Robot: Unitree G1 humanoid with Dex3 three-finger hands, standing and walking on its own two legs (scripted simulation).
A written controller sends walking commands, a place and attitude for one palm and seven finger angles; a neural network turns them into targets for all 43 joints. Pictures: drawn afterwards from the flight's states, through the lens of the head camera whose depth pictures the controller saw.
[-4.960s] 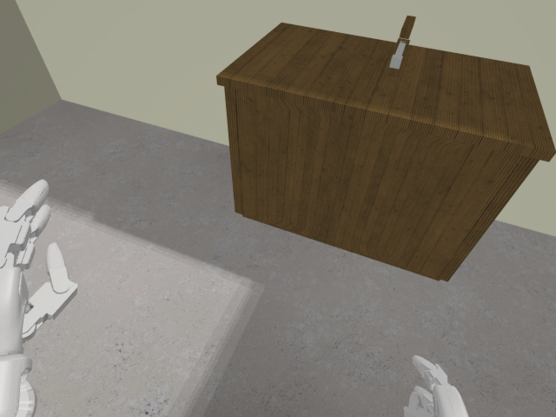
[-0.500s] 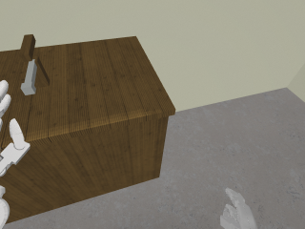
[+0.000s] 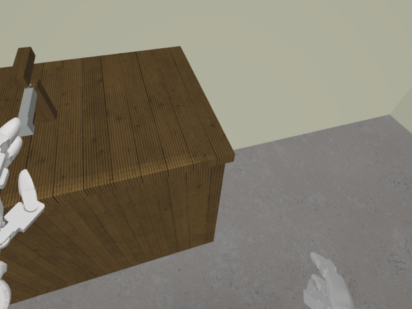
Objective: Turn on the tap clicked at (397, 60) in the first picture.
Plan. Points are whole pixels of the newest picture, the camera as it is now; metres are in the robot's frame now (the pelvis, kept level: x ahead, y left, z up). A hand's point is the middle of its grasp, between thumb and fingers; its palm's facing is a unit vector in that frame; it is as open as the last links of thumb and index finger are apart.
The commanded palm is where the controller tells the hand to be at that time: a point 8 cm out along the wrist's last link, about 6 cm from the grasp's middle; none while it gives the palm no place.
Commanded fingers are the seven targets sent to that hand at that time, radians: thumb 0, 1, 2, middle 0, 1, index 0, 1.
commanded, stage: come to a stop and stand still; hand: left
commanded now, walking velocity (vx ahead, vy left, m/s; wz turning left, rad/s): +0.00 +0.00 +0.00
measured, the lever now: (23, 127) +0.43 +0.42 +0.09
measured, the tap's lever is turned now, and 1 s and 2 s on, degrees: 0 0 0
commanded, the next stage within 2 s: look again from close up in 1.10 s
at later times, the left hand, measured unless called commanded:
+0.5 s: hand (60, 211) +0.22 +0.22 +0.15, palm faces +0.30 -0.87 -0.39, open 7.4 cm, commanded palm +0.16 +0.27 +0.18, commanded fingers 0.00 0.90 0.90 -0.20 -0.30 -0.20 -0.30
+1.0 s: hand (22, 195) +0.23 +0.28 +0.16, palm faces +0.37 -0.85 -0.38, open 7.4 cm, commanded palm +0.17 +0.31 +0.18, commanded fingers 0.00 0.90 0.90 -0.20 -0.30 -0.20 -0.30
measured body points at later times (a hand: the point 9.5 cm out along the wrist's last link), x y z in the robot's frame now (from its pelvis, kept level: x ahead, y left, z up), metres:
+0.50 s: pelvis -0.02 +0.00 +0.01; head +0.01 +0.00 +0.46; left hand +0.19 +0.27 +0.17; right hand +0.13 -0.26 -0.08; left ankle +0.02 +0.11 -0.73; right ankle -0.01 -0.11 -0.73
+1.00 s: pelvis +0.00 +0.03 +0.01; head +0.04 +0.05 +0.46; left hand +0.21 +0.32 +0.18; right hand +0.20 -0.18 -0.06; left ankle +0.02 +0.11 -0.73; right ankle -0.01 -0.11 -0.73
